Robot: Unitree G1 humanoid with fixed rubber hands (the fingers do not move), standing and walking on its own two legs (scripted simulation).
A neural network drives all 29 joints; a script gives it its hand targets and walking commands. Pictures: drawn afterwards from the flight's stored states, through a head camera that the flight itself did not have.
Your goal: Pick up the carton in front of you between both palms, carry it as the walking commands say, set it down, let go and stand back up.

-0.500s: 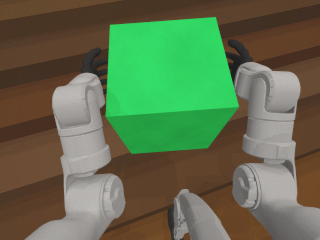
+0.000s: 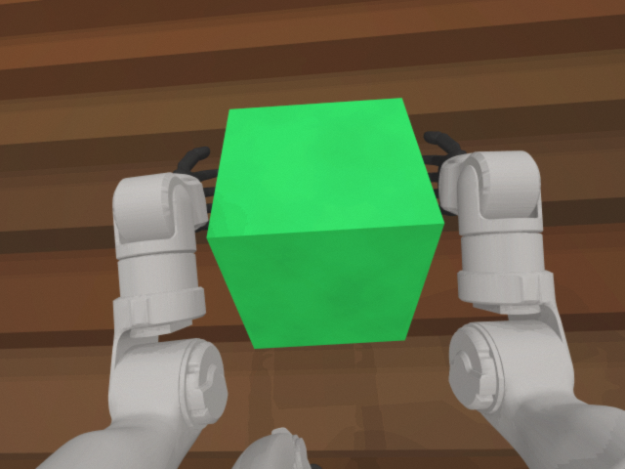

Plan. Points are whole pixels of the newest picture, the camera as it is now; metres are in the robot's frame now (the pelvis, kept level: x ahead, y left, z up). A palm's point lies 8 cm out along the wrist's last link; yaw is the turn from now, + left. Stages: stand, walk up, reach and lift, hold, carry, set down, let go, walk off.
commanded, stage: carry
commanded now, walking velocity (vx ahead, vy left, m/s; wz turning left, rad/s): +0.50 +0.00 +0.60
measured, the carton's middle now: (322, 232) +0.38 -0.03 +0.08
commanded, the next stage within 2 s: none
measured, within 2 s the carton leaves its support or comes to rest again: neither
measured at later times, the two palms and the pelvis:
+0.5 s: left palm out of the picture +0.68 +0.14 +0.31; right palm out of the picture +0.72 -0.16 +0.33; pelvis +0.32 -0.06 +0.17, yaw -3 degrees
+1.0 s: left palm out of the picture +1.04 -0.08 +0.47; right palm out of the picture +0.88 -0.34 +0.46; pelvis +0.62 -0.03 +0.30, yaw -21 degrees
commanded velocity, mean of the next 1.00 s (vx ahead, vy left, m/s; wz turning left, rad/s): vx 0.50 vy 0.00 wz -0.55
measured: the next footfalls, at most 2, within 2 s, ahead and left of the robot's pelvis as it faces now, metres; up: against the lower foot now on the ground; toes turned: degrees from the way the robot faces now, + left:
right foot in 0.32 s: +0.39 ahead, -0.13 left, +0.11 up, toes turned -1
left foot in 0.74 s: +0.70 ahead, +0.07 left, +0.23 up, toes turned -8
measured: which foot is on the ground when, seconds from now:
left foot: down 0.00-0.38, up 0.40-0.72, down 0.74-1.00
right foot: up 0.00-0.30, down 0.32-0.76, up 0.78-1.00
